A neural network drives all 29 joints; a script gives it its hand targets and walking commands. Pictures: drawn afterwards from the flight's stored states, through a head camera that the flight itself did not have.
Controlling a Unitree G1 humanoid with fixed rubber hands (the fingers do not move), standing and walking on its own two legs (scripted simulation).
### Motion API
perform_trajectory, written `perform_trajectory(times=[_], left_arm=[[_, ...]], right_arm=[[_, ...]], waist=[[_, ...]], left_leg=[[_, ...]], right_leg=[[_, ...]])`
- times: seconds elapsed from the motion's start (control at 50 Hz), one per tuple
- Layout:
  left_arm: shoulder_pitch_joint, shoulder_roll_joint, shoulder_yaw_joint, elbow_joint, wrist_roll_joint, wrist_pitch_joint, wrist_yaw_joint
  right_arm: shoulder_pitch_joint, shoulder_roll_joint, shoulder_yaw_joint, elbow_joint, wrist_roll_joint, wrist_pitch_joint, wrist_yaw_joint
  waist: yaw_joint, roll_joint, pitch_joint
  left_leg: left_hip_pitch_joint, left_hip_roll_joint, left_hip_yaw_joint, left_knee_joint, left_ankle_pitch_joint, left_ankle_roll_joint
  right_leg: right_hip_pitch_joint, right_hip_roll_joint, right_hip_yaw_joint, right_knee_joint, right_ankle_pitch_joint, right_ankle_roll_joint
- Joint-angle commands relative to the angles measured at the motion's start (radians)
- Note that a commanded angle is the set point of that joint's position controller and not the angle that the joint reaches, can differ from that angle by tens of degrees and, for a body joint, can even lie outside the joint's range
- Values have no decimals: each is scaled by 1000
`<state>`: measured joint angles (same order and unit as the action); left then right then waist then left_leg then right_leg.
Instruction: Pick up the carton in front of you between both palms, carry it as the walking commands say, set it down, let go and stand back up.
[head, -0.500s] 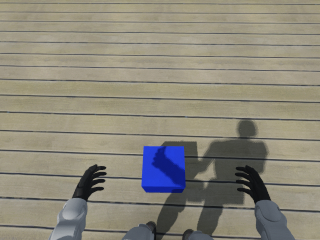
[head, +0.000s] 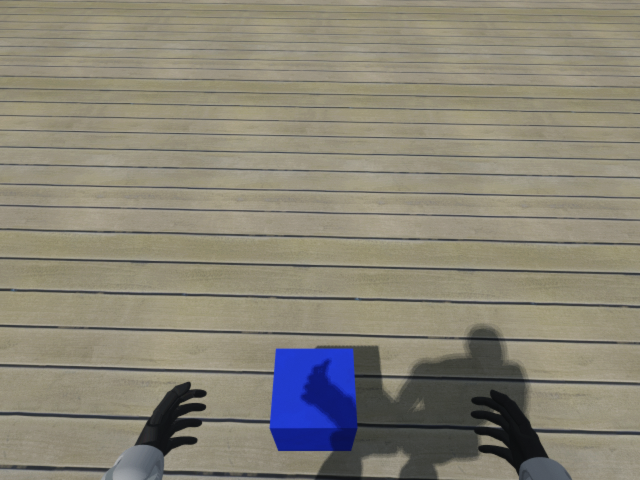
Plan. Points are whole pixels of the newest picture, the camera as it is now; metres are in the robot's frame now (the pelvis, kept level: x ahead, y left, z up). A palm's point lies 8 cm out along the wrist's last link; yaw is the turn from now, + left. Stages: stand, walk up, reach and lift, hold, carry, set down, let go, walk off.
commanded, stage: let go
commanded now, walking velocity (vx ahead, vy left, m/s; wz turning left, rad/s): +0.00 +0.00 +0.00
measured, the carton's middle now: (314, 401) +0.40 +0.05 -0.65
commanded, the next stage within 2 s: stand in 0.10 s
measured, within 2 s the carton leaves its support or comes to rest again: neither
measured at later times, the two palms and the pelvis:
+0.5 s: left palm out of the picture +0.13 +0.29 -0.10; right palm out of the picture +0.13 -0.27 -0.09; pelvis +0.01 +0.01 +0.00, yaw +0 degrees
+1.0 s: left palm out of the picture +0.09 +0.30 -0.10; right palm out of the picture +0.09 -0.27 -0.10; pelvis -0.01 +0.02 +0.00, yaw +0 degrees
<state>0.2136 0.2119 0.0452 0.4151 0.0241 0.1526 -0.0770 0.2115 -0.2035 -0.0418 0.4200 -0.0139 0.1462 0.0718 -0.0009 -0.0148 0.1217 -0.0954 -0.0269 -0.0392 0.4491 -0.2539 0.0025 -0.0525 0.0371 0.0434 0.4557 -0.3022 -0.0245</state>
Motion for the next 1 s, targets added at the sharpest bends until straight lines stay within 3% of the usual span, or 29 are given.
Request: perform_trajectory(times=[0.0, 0.02, 0.04, 0.08, 0.1, 0.18, 0.28, 0.42, 0.98], left_arm=[[-36, 99, 33, -98, 0, -13, 3], [-37, 98, 32, -100, -1, -14, 4], [-67, 135, 35, -158, 13, 43, 29], [-49, 122, 19, -133, 5, 65, 45], [-40, 197, 60, 43, -38, -24, 67], [-42, 168, 61, 96, -11, -132, 78], [-32, 184, 59, 164, -8, -159, 88], [-14, 206, 52, 230, -7, -170, 105], [-12, 240, 28, 391, -13, -180, 114]], right_arm=[[-42, -91, -32, -97, -6, -11, -2], [-43, -91, -32, -97, -7, -12, -1], [18, -104, -32, -43, 6, -38, -20], [-16, -102, -24, -62, 17, -44, -30], [-63, -189, -59, 101, -5, -91, -62], [-47, -184, -66, 149, -10, -151, -82], [-49, -194, -68, 209, -13, -175, -89], [-34, -218, -61, 264, -11, -178, -103], [-40, -245, -32, 414, 4, -179, -106]], waist=[[0, 1, -56], [-1, 1, -59], [-9, 40, -113], [0, 11, -102], [17, -52, -139], [1, -1, -112], [1, 32, -138], [-3, 36, -147], [-3, 19, -91]], left_leg=[[98, -16, 31, -37, 182, -11], [100, -15, 30, -36, 188, -11], [78, -36, 33, -8, 179, -18], [61, -33, 22, -1, 170, -10], [-49, 35, 7, 31, 174, -6], [-91, 62, -41, 1, 113, 5], [-73, 78, -62, 7, 238, 6], [-53, 89, -75, 6, 285, 6], [-68, 108, -104, -81, 152, 17]], right_leg=[[-115, -17, -14, -100, 198, 36], [-111, -15, -15, -97, 202, 36], [-58, -24, -9, -64, 270, 30], [-78, -20, -8, -50, 279, 36], [-151, -51, -14, -38, 176, 49], [-154, -65, 37, -47, 94, 33], [-128, -68, 44, -26, 200, 33], [-115, -75, 52, -24, 234, 31], [-97, -109, 89, -97, 151, 25]])
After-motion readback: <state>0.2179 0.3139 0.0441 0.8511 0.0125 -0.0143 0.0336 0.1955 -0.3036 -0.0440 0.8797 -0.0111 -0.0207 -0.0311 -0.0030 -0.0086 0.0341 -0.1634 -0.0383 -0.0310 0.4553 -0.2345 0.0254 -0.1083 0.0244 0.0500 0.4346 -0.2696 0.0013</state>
